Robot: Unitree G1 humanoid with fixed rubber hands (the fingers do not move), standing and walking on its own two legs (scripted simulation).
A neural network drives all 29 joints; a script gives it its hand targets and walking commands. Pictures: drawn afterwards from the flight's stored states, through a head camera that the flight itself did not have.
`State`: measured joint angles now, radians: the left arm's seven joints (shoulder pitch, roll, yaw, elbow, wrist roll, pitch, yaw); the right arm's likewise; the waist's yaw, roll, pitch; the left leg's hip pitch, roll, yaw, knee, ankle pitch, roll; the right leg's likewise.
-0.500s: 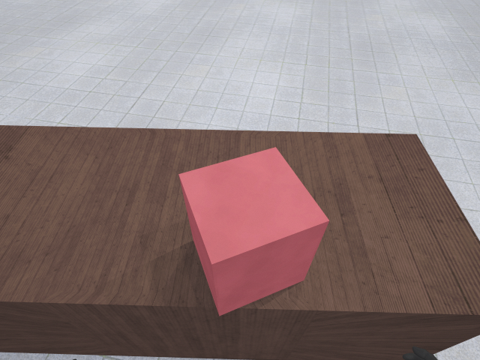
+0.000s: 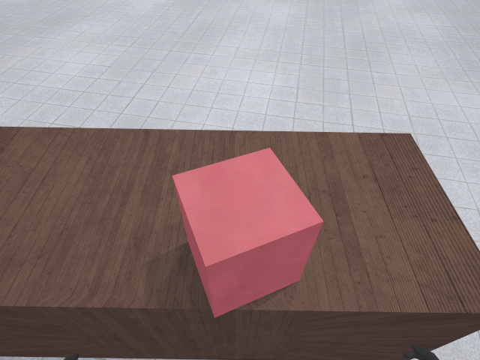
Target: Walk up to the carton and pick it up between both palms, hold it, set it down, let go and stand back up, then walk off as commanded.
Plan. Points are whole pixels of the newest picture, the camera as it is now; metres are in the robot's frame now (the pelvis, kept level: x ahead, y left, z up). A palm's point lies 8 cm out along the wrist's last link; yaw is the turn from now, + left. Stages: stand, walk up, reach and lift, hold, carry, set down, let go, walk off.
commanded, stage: walk up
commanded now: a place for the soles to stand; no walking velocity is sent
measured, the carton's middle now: (241, 233) +0.39 +0.01 -0.06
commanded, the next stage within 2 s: reach and lift in 0.14 s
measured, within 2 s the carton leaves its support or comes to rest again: neither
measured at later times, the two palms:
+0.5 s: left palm (106, 318) +0.21 +0.24 -0.05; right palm out of the picture +0.13 -0.32 -0.06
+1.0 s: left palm (106, 346) +0.17 +0.23 -0.05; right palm (435, 359) +0.16 -0.30 -0.06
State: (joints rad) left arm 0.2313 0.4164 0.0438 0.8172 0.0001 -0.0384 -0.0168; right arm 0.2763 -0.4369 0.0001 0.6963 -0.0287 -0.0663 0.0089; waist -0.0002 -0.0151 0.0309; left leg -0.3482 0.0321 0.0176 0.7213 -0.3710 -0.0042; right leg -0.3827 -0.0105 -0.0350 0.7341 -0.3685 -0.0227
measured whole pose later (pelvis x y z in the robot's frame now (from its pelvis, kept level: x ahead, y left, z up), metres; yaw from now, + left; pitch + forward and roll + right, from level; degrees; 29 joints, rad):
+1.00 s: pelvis -0.01 +0.00 +0.01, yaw +0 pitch +2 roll +1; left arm 0.13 0.16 0.06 0.50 0.00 0.11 0.12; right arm 0.10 -0.43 -0.03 0.84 0.07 -0.30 0.19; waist 0.00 0.01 0.03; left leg -0.34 0.03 0.01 0.57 -0.27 -0.02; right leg -0.38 -0.01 -0.04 0.59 -0.25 -0.02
